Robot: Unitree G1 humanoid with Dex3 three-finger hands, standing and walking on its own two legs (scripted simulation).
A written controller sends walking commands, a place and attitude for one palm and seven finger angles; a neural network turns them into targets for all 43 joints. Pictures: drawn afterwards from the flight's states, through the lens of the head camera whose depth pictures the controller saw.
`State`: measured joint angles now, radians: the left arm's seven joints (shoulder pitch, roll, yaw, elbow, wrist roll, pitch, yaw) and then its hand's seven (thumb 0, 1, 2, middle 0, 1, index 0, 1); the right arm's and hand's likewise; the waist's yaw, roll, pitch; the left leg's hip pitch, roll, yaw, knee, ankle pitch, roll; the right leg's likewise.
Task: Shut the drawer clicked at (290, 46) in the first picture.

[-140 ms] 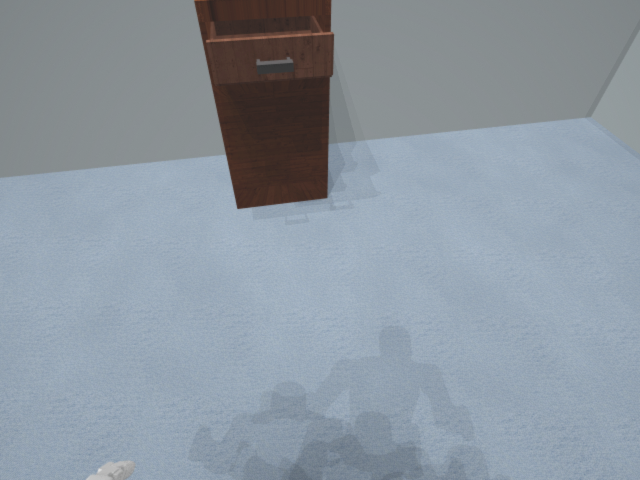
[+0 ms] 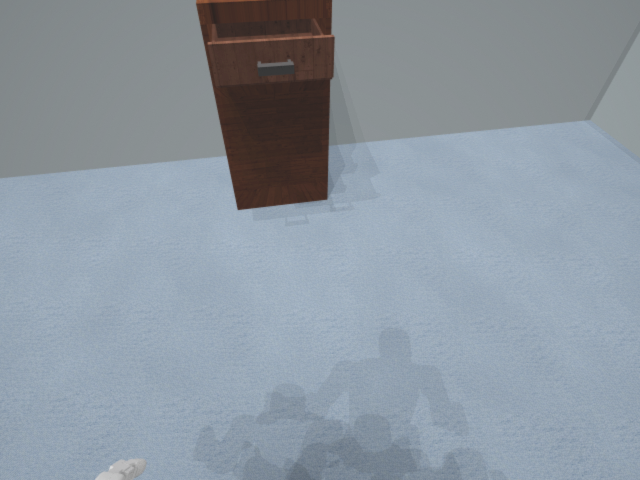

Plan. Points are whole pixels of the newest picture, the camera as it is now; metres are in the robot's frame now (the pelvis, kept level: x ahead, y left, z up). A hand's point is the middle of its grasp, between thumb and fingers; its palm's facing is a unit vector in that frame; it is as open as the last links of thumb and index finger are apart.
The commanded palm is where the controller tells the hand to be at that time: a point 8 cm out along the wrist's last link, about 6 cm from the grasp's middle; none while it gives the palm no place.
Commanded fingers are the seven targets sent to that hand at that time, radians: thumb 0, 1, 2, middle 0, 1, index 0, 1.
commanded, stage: stand and wait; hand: left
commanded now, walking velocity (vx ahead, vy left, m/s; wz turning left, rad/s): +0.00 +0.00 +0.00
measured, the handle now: (275, 65) +1.26 +0.21 -0.02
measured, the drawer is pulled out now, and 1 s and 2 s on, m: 0.17 0.17 0.17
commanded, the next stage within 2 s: look at it before walking up in 0.68 s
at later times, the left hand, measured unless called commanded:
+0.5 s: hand out of the picture +0.06 +0.25 -0.15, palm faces -0.04 -0.94 -0.34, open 7.4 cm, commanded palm none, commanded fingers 0.00 0.90 0.90 -0.20 -0.30 -0.20 -0.30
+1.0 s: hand out of the picture +0.07 +0.25 -0.15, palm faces -0.04 -0.94 -0.33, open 7.4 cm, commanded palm none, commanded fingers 0.00 0.90 0.90 -0.20 -0.30 -0.20 -0.30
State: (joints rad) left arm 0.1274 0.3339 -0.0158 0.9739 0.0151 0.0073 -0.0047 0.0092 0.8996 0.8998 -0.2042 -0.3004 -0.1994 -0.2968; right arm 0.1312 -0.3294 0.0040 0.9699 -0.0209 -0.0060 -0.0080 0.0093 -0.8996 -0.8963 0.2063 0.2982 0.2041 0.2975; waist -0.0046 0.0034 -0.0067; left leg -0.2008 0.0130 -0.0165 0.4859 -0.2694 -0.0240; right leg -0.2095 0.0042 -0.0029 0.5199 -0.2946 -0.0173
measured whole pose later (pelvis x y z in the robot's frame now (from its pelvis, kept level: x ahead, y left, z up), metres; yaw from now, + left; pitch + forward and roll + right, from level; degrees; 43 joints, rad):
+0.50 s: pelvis -0.01 +0.00 +0.01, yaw +0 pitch -1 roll +0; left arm 0.16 0.35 -0.01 1.07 0.01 0.01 0.00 0.01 0.90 0.90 -0.20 -0.30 -0.20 -0.30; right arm 0.14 -0.34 0.00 1.08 -0.01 0.00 -0.01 0.01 -0.90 -0.90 0.21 0.30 0.20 0.30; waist 0.00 -0.01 0.02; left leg -0.17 0.02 -0.01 0.42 -0.22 -0.02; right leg -0.17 0.01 0.00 0.43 -0.24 -0.01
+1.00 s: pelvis -0.01 +0.01 +0.01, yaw -1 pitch -1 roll +0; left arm 0.14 0.34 -0.01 1.08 0.02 0.00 0.00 0.01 0.90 0.90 -0.20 -0.30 -0.20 -0.30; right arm 0.13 -0.33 0.00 1.10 -0.01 -0.01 0.00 0.01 -0.90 -0.90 0.21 0.30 0.20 0.30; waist 0.00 -0.01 0.02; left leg -0.16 0.01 -0.01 0.38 -0.20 -0.02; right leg -0.16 0.01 0.01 0.40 -0.21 -0.01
